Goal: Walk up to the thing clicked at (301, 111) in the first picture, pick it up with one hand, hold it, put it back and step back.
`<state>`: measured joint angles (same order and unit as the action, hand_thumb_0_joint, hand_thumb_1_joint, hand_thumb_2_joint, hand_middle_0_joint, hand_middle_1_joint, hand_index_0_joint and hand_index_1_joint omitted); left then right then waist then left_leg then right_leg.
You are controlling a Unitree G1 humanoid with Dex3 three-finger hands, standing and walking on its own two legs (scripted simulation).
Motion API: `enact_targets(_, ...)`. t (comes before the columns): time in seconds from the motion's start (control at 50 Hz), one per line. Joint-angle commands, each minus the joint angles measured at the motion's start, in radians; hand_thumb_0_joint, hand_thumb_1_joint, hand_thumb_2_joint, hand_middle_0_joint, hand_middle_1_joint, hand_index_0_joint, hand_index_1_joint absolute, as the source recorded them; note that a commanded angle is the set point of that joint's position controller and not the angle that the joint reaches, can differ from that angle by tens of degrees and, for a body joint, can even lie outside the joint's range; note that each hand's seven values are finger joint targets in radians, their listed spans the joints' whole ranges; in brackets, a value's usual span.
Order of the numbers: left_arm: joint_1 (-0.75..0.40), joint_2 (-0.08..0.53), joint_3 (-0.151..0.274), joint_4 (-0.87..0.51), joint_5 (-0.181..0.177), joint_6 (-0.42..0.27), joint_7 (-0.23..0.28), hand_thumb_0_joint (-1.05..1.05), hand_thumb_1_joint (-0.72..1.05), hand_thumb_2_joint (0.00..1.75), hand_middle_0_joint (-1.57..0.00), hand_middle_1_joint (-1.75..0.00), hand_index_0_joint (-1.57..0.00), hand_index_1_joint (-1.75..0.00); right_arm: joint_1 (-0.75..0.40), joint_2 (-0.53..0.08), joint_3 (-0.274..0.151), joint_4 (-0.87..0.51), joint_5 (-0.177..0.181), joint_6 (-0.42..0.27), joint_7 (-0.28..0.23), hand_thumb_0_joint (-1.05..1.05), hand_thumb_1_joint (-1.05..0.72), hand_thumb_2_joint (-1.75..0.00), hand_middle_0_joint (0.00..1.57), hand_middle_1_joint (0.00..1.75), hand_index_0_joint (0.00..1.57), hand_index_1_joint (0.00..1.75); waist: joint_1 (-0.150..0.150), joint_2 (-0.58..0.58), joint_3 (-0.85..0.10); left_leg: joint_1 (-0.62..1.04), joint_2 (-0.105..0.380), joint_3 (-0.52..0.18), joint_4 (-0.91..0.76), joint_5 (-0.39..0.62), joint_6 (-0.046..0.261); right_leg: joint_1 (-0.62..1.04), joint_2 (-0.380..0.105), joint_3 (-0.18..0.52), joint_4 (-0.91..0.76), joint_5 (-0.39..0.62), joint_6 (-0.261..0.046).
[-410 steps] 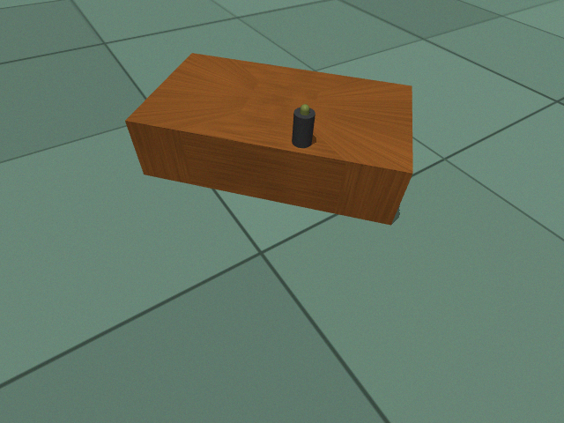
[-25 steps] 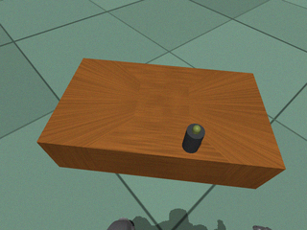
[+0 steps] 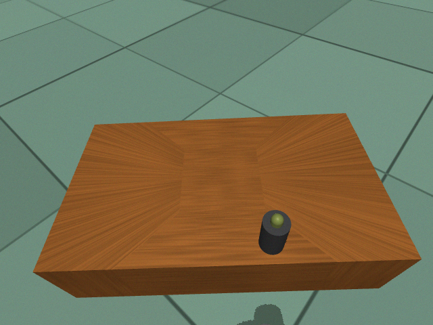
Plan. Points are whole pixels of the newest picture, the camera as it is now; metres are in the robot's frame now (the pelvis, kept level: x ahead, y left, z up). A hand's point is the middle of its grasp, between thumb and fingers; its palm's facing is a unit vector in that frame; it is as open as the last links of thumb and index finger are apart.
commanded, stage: walk up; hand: right
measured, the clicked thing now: (274, 230) +0.46 -0.17 -0.33
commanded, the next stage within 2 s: stand in 1.42 s
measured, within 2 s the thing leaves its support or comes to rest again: neither
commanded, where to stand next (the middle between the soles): +0.08 +0.04 m, yaw +1 degrees
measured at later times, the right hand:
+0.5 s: hand out of the picture +0.12 -0.21 -0.12, palm faces -0.03 +0.91 -0.41, open 7.4 cm
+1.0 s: hand out of the picture +0.14 -0.21 -0.13, palm faces -0.05 +0.95 -0.32, open 7.4 cm
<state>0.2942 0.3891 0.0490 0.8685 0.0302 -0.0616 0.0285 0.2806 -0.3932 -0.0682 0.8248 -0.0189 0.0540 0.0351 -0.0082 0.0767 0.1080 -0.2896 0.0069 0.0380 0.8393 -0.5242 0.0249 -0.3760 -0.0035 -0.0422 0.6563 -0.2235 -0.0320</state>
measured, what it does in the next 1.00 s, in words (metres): steps on the spot: left foot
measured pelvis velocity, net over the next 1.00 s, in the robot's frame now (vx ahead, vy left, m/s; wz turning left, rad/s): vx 0.03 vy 0.04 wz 0.02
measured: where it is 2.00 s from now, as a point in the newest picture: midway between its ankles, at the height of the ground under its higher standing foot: outside the picture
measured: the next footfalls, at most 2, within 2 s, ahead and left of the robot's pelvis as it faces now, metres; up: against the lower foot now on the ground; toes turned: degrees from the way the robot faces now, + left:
left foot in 0.22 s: +0.06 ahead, +0.19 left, +0.00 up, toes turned +0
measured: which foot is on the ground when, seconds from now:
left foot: up 0.00-0.20, down 0.22-1.00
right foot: down 0.00-1.00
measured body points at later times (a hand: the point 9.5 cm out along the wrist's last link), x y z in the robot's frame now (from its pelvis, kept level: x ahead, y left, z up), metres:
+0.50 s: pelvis +0.03 +0.05 +0.01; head +0.05 +0.08 +0.46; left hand +0.13 +0.36 -0.13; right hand +0.13 -0.26 -0.10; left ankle +0.02 +0.19 -0.72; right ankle +0.08 -0.11 -0.72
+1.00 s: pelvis +0.03 +0.04 +0.03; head +0.04 +0.03 +0.48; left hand +0.09 +0.34 -0.10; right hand +0.14 -0.26 -0.11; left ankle +0.02 +0.19 -0.72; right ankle +0.08 -0.11 -0.72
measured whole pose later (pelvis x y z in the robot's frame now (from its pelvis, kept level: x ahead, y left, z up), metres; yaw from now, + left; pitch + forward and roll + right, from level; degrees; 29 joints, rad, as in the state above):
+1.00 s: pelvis +0.03 +0.04 +0.03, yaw +1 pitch -3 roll +0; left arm 0.08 0.34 0.02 1.14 0.00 0.00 -0.01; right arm 0.06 -0.35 -0.01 1.10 0.00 0.00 0.01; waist 0.02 0.02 0.08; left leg -0.11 0.04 -0.04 0.38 -0.22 -0.05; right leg -0.20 -0.05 -0.01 0.38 -0.13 0.04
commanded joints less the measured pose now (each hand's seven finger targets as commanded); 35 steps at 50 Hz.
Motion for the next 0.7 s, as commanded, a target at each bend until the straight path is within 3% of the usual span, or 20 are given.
enact_targets(0.0,0.001,0.282,0.070,-0.075,-0.005,-0.019,0.020,0.00,0.90,0.90,-0.20,-0.30,-0.20,-0.30,0.018,-0.199,-0.044,-0.050,0.009,-0.017,-0.020,0.00,-0.90,-0.90,0.20,0.30,0.20,0.30,0.023,-0.210,-0.070,-0.169,0.037,-0.155,0.170,-0.040,-0.001,0.120,-0.321,0.489,-0.336,-0.039,-0.205)
enact_targets(0.02,-0.032,0.269,0.069,-0.073,-0.008,-0.017,0.018,0.00,0.90,0.90,-0.20,-0.30,-0.20,-0.30,0.047,-0.198,-0.043,-0.027,0.013,-0.018,-0.022,0.00,-0.90,-0.90,0.20,0.30,0.20,0.30,0.010,-0.217,-0.098,-0.170,0.039,-0.150,0.168,-0.019,-0.004,0.148,-0.292,0.404,-0.318,-0.023,-0.183)
enact_targets(0.08,-0.055,0.245,0.065,-0.080,0.001,-0.012,0.008,0.00,0.90,0.90,-0.20,-0.30,-0.20,-0.30,0.048,-0.178,-0.029,-0.001,0.017,-0.028,-0.025,0.00,-0.90,-0.90,0.20,0.30,0.20,0.30,0.022,-0.235,-0.179,-0.123,0.031,-0.108,0.038,-0.011,-0.021,0.204,-0.249,0.300,-0.241,0.074,-0.171)
enact_targets(0.14,-0.082,0.240,0.059,-0.061,0.003,0.002,-0.001,0.00,0.90,0.90,-0.20,-0.30,-0.20,-0.30,0.010,-0.151,-0.013,0.022,0.022,-0.049,-0.028,0.00,-0.90,-0.90,0.20,0.30,0.20,0.30,0.033,-0.295,-0.197,-0.047,0.008,-0.047,-0.146,0.035,-0.034,0.197,-0.207,0.215,-0.178,0.182,-0.154)
enact_targets(0.16,-0.098,0.237,0.058,-0.055,-0.004,0.011,-0.003,0.00,0.90,0.90,-0.20,-0.30,-0.20,-0.30,0.015,-0.150,-0.012,0.037,0.022,-0.058,-0.032,0.00,-0.90,-0.90,0.20,0.30,0.20,0.30,0.026,-0.281,-0.198,-0.016,-0.006,-0.028,-0.224,0.104,-0.042,0.197,-0.186,0.187,-0.131,0.230,-0.146)
enact_targets(0.18,-0.123,0.238,0.055,-0.056,-0.013,0.021,-0.006,0.00,0.90,0.90,-0.20,-0.30,-0.20,-0.30,0.043,-0.149,-0.013,0.057,0.018,-0.068,-0.038,0.00,-0.90,-0.90,0.20,0.30,0.20,0.30,-0.001,-0.263,-0.207,0.040,-0.020,0.004,-0.326,0.219,-0.038,0.174,-0.179,0.153,-0.067,0.280,-0.129)
enact_targets(0.2,-0.132,0.222,0.050,-0.055,-0.023,0.032,-0.008,0.00,0.90,0.90,-0.20,-0.30,-0.20,-0.30,0.057,-0.163,-0.018,0.073,0.010,-0.076,-0.046,0.00,-0.90,-0.90,0.20,0.30,0.20,0.30,-0.006,-0.224,-0.206,0.098,-0.011,-0.005,-0.382,0.340,-0.034,0.132,-0.172,0.144,-0.017,0.286,-0.103)
enact_targets(0.22,-0.142,0.191,0.040,-0.060,-0.032,0.041,-0.012,0.00,0.90,0.90,-0.20,-0.30,-0.20,-0.30,0.038,-0.203,-0.029,0.073,-0.001,-0.083,-0.053,0.00,-0.90,-0.90,0.20,0.30,0.20,0.30,-0.008,-0.165,-0.194,0.115,0.059,-0.105,-0.390,0.391,-0.002,0.061,-0.150,0.126,0.015,0.224,-0.061)
enact_targets(0.24,-0.142,0.155,0.031,-0.062,-0.038,0.049,-0.015,0.00,0.90,0.90,-0.20,-0.30,-0.20,-0.30,-0.029,-0.265,-0.037,0.053,-0.006,-0.090,-0.055,0.00,-0.90,-0.90,0.20,0.30,0.20,0.30,0.022,-0.032,-0.154,0.068,0.205,-0.325,-0.435,0.413,0.059,-0.006,-0.065,0.077,0.057,0.082,-0.008)
enact_targets(0.26,-0.163,0.191,0.042,-0.026,-0.032,0.059,-0.010,0.00,0.90,0.90,-0.20,-0.30,-0.20,-0.30,-0.110,-0.304,-0.036,0.049,0.008,-0.090,-0.052,0.00,-0.90,-0.90,0.20,0.30,0.20,0.30,0.029,0.042,-0.103,-0.074,0.282,-0.383,-0.439,0.366,0.152,0.073,-0.019,0.040,0.078,-0.145,0.004)
enact_targets(0.28,-0.151,0.199,0.046,0.003,-0.026,0.060,-0.012,0.00,0.90,0.90,-0.20,-0.30,-0.20,-0.30,-0.166,-0.279,-0.029,0.046,0.011,-0.090,-0.049,0.00,-0.90,-0.90,0.20,0.30,0.20,0.30,0.051,0.043,-0.073,-0.141,0.281,-0.368,-0.425,0.362,0.167,0.154,-0.035,0.063,0.073,-0.187,0.002)
enact_targets(0.3,-0.151,0.192,0.042,0.011,-0.024,0.053,-0.017,0.00,0.90,0.90,-0.20,-0.30,-0.20,-0.30,-0.164,-0.246,-0.014,0.049,0.009,-0.092,-0.048,0.00,-0.90,-0.90,0.20,0.30,0.20,0.30,0.059,0.024,-0.072,-0.114,0.222,-0.277,-0.385,0.417,0.125,0.164,-0.046,0.081,-0.014,-0.108,-0.008)
enact_targets(0.32,-0.155,0.183,0.035,0.020,-0.028,0.047,-0.023,0.00,0.90,0.90,-0.20,-0.30,-0.20,-0.30,-0.169,-0.228,-0.008,0.054,0.010,-0.094,-0.048,0.00,-0.90,-0.90,0.20,0.30,0.20,0.30,0.052,0.044,-0.091,-0.069,0.159,-0.186,-0.362,0.445,0.074,0.161,-0.071,0.082,-0.064,0.070,-0.015)
enact_targets(0.34,-0.156,0.196,0.036,0.028,-0.032,0.041,-0.026,0.00,0.90,0.90,-0.20,-0.30,-0.20,-0.30,-0.154,-0.217,-0.002,0.062,0.016,-0.096,-0.049,0.00,-0.90,-0.90,0.20,0.30,0.20,0.30,0.044,0.067,-0.104,-0.054,0.127,-0.157,-0.336,0.505,0.041,0.184,-0.086,0.097,-0.061,0.223,-0.022)
enact_targets(0.36,-0.158,0.200,0.033,0.040,-0.036,0.039,-0.025,0.00,0.90,0.90,-0.20,-0.30,-0.20,-0.30,-0.143,-0.210,0.000,0.073,0.020,-0.097,-0.051,0.00,-0.90,-0.90,0.20,0.30,0.20,0.30,0.038,0.080,-0.126,-0.039,0.115,-0.152,-0.329,0.522,0.025,0.210,-0.094,0.104,-0.062,0.291,-0.032)
enact_targets(0.4,-0.190,0.194,0.024,0.054,-0.039,0.046,-0.028,0.00,0.90,0.90,-0.20,-0.30,-0.20,-0.30,-0.133,-0.204,0.002,0.094,0.022,-0.093,-0.051,0.00,-0.90,-0.90,0.20,0.30,0.20,0.30,0.025,0.082,-0.135,-0.015,0.124,-0.174,-0.387,0.423,0.026,0.199,-0.097,0.097,-0.072,0.228,-0.031)
enact_targets(0.44,-0.220,0.182,0.012,0.070,-0.041,0.052,-0.032,0.00,0.90,0.90,-0.20,-0.30,-0.20,-0.30,-0.163,-0.206,0.005,0.106,0.018,-0.092,-0.052,0.00,-0.90,-0.90,0.20,0.30,0.20,0.30,0.026,0.066,-0.125,0.012,0.141,-0.186,-0.420,0.429,0.025,0.191,-0.080,0.083,-0.102,0.175,-0.014)
enact_targets(0.48,-0.225,0.185,0.007,0.094,-0.039,0.054,-0.033,0.00,0.90,0.90,-0.20,-0.30,-0.20,-0.30,-0.194,-0.215,0.005,0.112,0.017,-0.093,-0.052,0.00,-0.90,-0.90,0.20,0.30,0.20,0.30,0.028,0.060,-0.125,0.027,0.145,-0.181,-0.424,0.463,0.028,0.199,-0.081,0.074,-0.126,0.184,-0.006)
enact_targets(0.62,-0.245,0.185,-0.001,0.161,-0.036,0.046,-0.038,0.00,0.90,0.90,-0.20,-0.30,-0.20,-0.30,-0.242,-0.190,0.016,0.147,0.024,-0.084,-0.046,0.00,-0.90,-0.90,0.20,0.30,0.20,0.30,0.025,-0.033,-0.150,0.084,0.116,-0.146,-0.467,0.357,0.006,0.244,-0.117,0.115,-0.235,0.194,0.001)
enact_targets(0.68,-0.264,0.185,-0.001,0.176,-0.035,0.041,-0.038,0.00,0.90,0.90,-0.20,-0.30,-0.20,-0.30,-0.240,-0.186,0.019,0.169,0.025,-0.082,-0.043,0.00,-0.90,-0.90,0.20,0.30,0.20,0.30,0.015,-0.062,-0.155,0.114,0.109,-0.137,-0.481,0.377,-0.002,0.251,-0.127,0.124,-0.271,0.194,0.003)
